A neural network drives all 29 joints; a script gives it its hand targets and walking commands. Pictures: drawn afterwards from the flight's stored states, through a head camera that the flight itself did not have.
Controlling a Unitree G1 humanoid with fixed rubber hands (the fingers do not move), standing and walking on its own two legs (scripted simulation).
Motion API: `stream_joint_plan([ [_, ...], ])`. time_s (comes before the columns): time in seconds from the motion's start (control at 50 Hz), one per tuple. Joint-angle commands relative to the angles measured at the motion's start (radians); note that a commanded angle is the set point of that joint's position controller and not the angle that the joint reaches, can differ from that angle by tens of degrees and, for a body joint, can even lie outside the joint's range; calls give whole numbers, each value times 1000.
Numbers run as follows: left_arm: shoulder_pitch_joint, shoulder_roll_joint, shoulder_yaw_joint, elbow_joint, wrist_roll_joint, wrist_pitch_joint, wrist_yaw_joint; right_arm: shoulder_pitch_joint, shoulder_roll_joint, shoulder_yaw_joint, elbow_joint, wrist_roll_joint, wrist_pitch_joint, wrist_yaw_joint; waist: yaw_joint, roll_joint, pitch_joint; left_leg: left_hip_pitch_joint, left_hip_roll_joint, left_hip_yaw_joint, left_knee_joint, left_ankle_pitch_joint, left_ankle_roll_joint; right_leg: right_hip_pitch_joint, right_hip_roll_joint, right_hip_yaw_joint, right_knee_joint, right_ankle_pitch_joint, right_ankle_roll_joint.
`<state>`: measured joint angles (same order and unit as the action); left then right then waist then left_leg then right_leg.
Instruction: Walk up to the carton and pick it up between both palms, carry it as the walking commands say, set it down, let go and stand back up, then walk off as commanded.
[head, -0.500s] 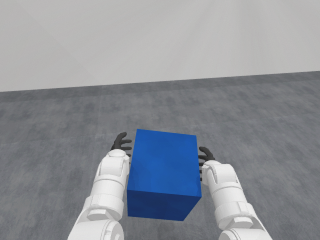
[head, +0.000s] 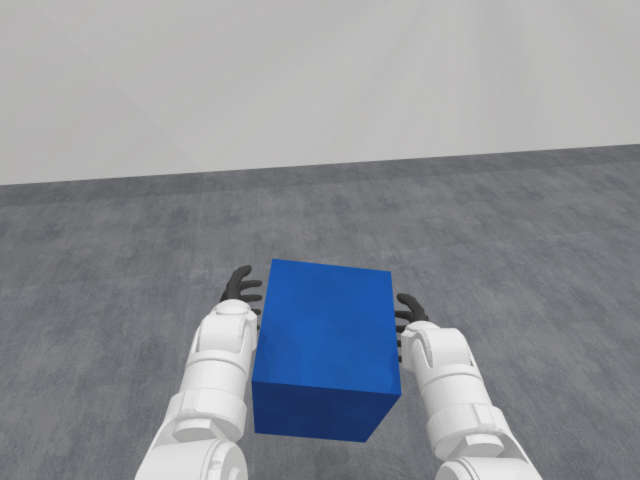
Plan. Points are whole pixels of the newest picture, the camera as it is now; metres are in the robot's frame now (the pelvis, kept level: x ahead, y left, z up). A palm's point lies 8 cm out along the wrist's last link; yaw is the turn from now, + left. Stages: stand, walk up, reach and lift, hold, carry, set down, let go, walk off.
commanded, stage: hold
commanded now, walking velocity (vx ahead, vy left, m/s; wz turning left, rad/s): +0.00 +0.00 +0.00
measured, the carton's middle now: (320, 354) +0.33 +0.01 -0.02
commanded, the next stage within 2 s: carry in 0.74 s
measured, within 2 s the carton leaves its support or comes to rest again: neither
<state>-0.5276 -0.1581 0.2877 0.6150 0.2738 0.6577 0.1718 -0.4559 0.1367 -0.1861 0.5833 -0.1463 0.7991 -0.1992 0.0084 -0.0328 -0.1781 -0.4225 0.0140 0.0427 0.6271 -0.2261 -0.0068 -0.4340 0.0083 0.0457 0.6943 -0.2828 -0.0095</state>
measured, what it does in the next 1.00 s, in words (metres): stands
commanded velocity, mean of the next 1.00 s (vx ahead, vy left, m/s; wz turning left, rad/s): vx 0.00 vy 0.00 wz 0.18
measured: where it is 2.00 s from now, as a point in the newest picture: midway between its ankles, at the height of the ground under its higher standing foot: outside the picture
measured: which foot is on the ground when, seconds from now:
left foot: down 0.00-1.00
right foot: down 0.00-1.00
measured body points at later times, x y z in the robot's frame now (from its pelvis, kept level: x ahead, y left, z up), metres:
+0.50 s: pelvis +0.00 +0.00 +0.00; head -0.06 +0.00 +0.45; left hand +0.34 +0.14 +0.06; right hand +0.32 -0.12 +0.04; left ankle +0.06 +0.13 -0.72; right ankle +0.05 -0.11 -0.72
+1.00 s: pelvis -0.02 +0.02 +0.00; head -0.04 +0.03 +0.44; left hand +0.36 +0.15 +0.10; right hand +0.35 -0.11 +0.09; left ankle +0.06 +0.13 -0.72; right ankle +0.05 -0.11 -0.72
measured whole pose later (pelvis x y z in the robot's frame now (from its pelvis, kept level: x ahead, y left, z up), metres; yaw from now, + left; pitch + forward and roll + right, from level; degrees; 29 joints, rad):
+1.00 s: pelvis -0.02 +0.02 +0.00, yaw +1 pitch +0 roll +0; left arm -0.77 -0.15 0.30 0.56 0.26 0.83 0.25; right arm -0.69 0.07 -0.18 0.55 -0.17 0.94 -0.18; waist 0.00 -0.03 -0.06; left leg -0.45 0.01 0.03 0.68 -0.23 0.01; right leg -0.43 0.01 0.03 0.69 -0.27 0.00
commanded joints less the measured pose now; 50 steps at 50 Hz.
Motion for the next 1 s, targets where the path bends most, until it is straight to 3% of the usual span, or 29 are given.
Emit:
stream_joint_plan([
  [0.0,-566,-1245,-428,50,-325,25,-449,-1053,1191,442,-322,240,-161,416,14,-39,-411,315,-79,-103,-78,8,37,227,35,54,-221,-56,-12],
  [0.7,-576,-1238,-414,58,-318,22,-450,-1041,1178,410,-291,228,-165,421,10,-23,-382,308,-84,-102,-83,2,33,230,33,61,-224,-66,-15],
  [0.72,-655,-1200,-469,17,-320,19,-423,-1086,1133,460,-276,176,-160,403,-6,-14,-386,147,129,-119,-27,255,6,242,-166,41,-168,231,-21],
  [0.76,-647,-1210,-503,-59,-368,39,-398,-1106,1132,508,-406,231,-146,378,2,-53,-389,38,102,-117,25,181,1,283,-205,85,-168,223,-30],
  [0.8,-797,-1187,-501,-66,-388,61,-364,-1286,1116,520,-422,272,-129,347,6,-87,-372,-59,64,-111,31,29,6,319,-235,129,-189,93,-52],
  [0.84,-955,-1160,-476,-57,-396,91,-318,-1438,1083,495,-410,303,-105,311,7,-82,-354,-99,40,-120,-13,-87,11,316,-237,142,-212,-89,-64],
  [0.88,-969,-1132,-431,-66,-404,128,-269,-1406,1044,446,-410,304,-73,264,7,-34,-361,-112,59,-172,-55,-121,21,300,-212,120,-196,-207,-52],
  [0.92,-1026,-1113,-419,-120,-421,169,-224,-1408,1043,400,-410,312,-33,219,4,26,-376,-111,86,-238,-105,-122,27,292,-176,80,-153,-233,-28],
  [0.98,-976,-1123,-421,-150,-428,246,-176,-1309,1037,354,-415,303,42,170,-4,86,-361,-100,101,-297,-143,-75,33,271,-121,17,-120,-212,0],
])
